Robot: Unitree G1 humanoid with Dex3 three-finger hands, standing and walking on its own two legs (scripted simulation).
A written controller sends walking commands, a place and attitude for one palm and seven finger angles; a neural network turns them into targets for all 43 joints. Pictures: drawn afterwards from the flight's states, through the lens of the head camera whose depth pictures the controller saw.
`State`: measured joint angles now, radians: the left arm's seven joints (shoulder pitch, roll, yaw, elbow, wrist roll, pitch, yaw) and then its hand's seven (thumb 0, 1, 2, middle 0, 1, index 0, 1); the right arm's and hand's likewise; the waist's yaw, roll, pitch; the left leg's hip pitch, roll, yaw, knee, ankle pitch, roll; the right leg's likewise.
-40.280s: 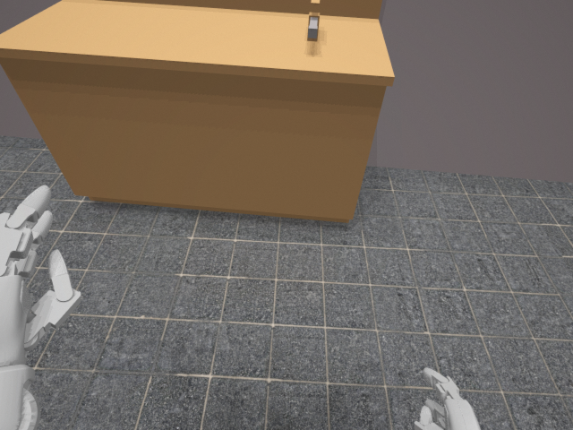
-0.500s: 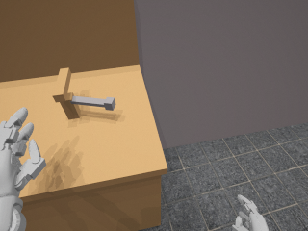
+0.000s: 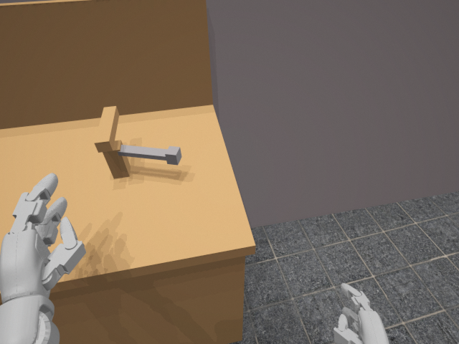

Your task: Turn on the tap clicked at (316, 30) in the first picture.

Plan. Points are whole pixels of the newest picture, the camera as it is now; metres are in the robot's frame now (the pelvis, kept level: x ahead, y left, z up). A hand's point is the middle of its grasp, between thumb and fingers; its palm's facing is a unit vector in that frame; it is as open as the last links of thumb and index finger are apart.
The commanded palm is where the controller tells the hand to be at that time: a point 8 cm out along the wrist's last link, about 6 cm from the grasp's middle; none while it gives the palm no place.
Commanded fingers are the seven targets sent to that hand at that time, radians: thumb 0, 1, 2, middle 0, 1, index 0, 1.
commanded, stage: turn the palm inward beside the body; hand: left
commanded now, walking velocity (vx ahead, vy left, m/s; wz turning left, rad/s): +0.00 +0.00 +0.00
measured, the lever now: (173, 155) +0.45 +0.19 +0.10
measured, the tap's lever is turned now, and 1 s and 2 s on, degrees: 69 69 69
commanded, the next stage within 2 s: reach beside the lever's end, fingers flat in 0.72 s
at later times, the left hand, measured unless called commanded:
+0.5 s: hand (91, 250) +0.19 +0.22 +0.15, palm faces +0.49 -0.86 -0.12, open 7.4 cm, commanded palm +0.13 +0.26 +0.16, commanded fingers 0.00 0.90 0.90 -0.20 -0.30 -0.20 -0.30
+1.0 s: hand (91, 240) +0.20 +0.23 +0.15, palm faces +0.52 -0.85 -0.11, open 7.4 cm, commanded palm +0.16 +0.27 +0.15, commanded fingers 0.00 0.90 0.90 -0.20 -0.30 -0.20 -0.30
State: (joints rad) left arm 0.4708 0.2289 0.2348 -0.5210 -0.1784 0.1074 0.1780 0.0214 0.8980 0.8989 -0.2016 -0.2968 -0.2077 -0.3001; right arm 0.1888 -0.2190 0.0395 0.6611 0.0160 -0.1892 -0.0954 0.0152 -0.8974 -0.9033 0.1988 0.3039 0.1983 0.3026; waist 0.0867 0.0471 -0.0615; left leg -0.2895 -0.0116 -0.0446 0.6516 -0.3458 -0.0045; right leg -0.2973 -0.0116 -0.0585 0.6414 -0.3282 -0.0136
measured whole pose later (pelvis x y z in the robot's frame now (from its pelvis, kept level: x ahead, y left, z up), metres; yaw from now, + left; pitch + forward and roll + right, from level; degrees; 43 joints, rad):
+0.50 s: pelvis +0.00 -0.01 +0.00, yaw +1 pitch -1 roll +0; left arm 0.49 0.20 0.22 -0.55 -0.22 0.17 0.20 0.02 0.90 0.90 -0.20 -0.30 -0.21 -0.30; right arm 0.19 -0.23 0.04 0.67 0.02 -0.21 -0.10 0.02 -0.90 -0.90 0.20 0.30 0.20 0.30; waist 0.09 0.06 -0.07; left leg -0.27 0.00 -0.06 0.63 -0.34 -0.02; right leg -0.27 0.00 -0.08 0.63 -0.33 -0.03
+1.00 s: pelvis +0.01 -0.02 +0.00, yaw +1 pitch -1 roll +0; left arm 0.42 0.20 0.25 -0.46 -0.22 0.16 0.20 0.02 0.90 0.90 -0.20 -0.30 -0.21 -0.30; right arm 0.19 -0.23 0.03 0.69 0.03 -0.21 -0.11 0.02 -0.90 -0.90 0.20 0.30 0.20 0.30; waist 0.09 0.06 -0.06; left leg -0.26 0.00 -0.07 0.62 -0.34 -0.02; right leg -0.27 0.00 -0.08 0.62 -0.33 -0.03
